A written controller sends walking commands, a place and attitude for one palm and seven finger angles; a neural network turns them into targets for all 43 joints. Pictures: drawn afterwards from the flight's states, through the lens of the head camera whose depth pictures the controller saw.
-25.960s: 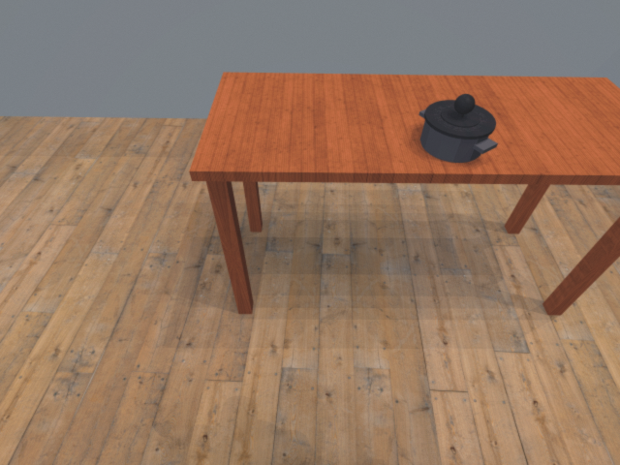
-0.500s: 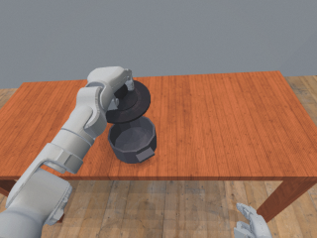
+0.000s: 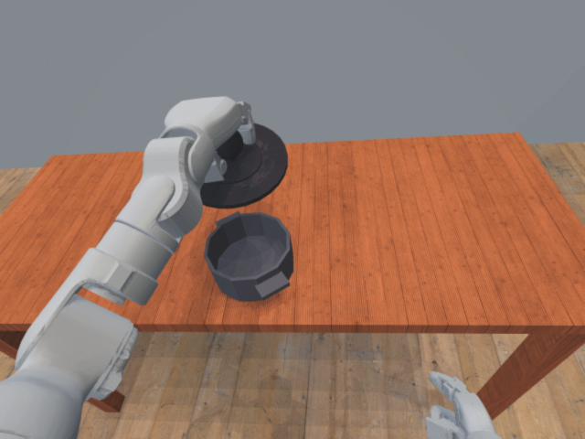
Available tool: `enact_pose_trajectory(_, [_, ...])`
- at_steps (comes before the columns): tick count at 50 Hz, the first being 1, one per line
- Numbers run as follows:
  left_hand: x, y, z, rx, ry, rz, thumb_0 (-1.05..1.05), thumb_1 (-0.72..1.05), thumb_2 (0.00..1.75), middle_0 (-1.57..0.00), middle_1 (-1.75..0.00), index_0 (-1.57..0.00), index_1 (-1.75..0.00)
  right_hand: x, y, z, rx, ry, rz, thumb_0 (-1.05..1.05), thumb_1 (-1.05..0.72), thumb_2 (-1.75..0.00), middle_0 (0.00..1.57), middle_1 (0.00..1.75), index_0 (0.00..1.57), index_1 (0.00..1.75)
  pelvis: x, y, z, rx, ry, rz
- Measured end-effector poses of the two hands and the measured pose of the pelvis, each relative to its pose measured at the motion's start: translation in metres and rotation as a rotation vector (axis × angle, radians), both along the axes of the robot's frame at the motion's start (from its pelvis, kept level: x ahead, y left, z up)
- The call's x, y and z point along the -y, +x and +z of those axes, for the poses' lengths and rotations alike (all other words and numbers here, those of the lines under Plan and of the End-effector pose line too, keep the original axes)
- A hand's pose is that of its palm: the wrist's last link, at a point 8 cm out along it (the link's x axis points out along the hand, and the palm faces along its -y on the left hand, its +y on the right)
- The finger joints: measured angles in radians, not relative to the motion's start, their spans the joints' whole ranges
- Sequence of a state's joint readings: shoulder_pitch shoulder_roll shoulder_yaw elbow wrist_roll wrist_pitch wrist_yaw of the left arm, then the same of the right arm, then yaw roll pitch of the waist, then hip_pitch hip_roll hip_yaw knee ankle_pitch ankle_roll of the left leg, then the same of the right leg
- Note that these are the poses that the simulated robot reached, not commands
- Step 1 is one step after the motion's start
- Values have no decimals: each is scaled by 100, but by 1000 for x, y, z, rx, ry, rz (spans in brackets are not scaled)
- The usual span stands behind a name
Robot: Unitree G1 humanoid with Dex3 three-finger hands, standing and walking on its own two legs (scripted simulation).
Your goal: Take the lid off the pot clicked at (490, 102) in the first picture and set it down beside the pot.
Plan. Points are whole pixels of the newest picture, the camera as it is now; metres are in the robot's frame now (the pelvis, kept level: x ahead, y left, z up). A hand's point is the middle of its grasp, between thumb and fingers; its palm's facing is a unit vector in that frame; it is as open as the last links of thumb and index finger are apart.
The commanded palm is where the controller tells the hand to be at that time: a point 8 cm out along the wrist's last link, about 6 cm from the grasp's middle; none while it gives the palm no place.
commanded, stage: lift the lid straight up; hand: left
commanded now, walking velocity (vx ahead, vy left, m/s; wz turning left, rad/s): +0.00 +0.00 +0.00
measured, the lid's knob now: (227, 143) +0.46 +0.11 +0.19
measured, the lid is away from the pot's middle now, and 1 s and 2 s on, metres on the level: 0.03 0.10 0.23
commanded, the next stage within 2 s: move the lid sideways beside the pot in 0.08 s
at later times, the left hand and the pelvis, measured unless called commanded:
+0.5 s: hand (203, 163) +0.42 +0.14 +0.19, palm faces -0.15 -0.03 -0.99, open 7.6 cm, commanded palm +0.40 +0.16 +0.26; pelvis -0.01 -0.01 +0.00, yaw +0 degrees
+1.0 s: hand (149, 170) +0.41 +0.21 +0.19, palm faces -0.22 -0.02 -0.98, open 7.6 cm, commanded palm +0.39 +0.22 +0.26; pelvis -0.01 -0.01 +0.00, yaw +1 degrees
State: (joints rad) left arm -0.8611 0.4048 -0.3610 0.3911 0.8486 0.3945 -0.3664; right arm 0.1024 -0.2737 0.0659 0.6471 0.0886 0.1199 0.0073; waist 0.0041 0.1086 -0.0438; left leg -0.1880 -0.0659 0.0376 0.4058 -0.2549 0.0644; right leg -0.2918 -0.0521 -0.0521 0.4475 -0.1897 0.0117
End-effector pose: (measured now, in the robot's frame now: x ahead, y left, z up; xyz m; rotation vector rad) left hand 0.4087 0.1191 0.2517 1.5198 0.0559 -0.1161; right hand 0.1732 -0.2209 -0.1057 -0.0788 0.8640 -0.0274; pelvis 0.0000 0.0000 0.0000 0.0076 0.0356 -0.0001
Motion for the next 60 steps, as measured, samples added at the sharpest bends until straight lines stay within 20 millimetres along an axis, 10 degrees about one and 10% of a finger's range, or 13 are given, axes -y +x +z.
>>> enact_pose_trajectory(20, [-4,2,0,-11,18,50,15,35,91,-121,-112,-56,-87,14,-7,0,5,-11,-25,1,-91,-90,20,30,19,30,10,-4,0,0,6,-7])
enact_pose_trajectory(38, [-60,-5,-2,-100,49,144,15,35,91,-121,-112,-56,-87,34,-15,4,-1,-67,-50,1,-91,-90,20,30,19,30,15,-6,1,7,0,5])
enact_pose_trajectory(60, [-115,-7,-1,-126,56,149,14,35,91,-121,-112,-56,-86,13,-34,1,-61,-77,-46,1,-91,-90,20,30,20,30,-5,-8,2,-3,-11,7])
